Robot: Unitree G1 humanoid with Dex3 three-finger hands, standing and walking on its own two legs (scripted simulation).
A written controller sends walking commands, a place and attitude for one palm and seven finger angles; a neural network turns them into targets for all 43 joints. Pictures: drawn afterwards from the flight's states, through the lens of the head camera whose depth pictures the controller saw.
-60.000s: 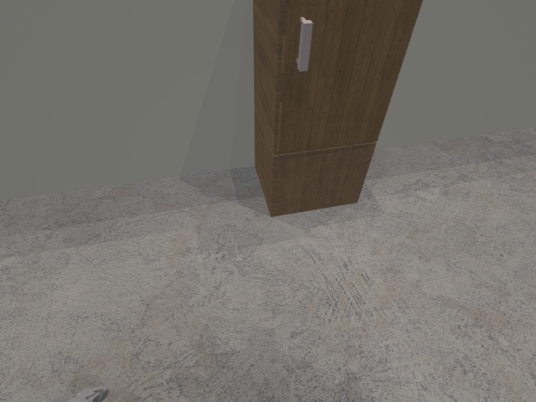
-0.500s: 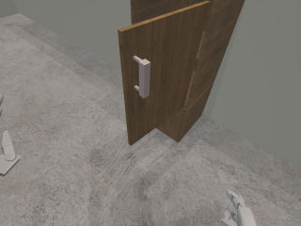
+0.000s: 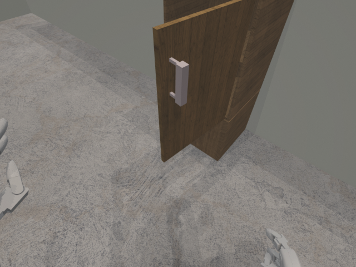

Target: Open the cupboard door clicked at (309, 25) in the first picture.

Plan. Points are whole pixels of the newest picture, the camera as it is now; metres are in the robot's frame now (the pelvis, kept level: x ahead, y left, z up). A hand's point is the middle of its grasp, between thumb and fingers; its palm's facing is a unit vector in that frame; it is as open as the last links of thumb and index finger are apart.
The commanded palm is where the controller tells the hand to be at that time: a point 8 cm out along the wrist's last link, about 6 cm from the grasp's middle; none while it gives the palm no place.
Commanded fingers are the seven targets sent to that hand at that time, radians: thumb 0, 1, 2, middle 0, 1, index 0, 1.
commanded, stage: stop stepping back and stand still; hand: left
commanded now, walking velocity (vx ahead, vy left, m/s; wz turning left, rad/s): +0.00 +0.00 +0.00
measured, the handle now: (176, 81) +0.61 +0.05 +0.08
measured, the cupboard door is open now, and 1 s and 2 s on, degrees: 82 82 82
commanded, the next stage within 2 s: let the arm hang, fingers relaxed in 0.28 s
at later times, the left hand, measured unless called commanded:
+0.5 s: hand (55, 232) +0.18 +0.27 +0.00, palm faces +0.18 -0.85 -0.49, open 7.4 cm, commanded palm none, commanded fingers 0.00 0.90 0.90 -0.20 -0.30 -0.20 -0.30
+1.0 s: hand out of the picture -0.04 +0.21 -0.17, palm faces +0.07 -0.95 -0.30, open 7.3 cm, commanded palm none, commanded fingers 0.00 0.90 0.90 -0.20 -0.30 -0.20 -0.30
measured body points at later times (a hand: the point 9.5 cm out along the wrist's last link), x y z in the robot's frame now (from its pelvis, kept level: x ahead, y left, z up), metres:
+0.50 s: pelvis -0.02 +0.01 -0.01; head -0.01 -0.02 +0.44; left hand +0.17 +0.31 +0.03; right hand +0.14 -0.24 -0.13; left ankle +0.02 +0.11 -0.74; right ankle +0.03 -0.12 -0.74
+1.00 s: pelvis -0.01 -0.01 +0.00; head +0.01 -0.02 +0.45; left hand -0.04 +0.26 -0.14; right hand +0.00 -0.24 -0.17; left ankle +0.02 +0.11 -0.74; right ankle +0.03 -0.12 -0.74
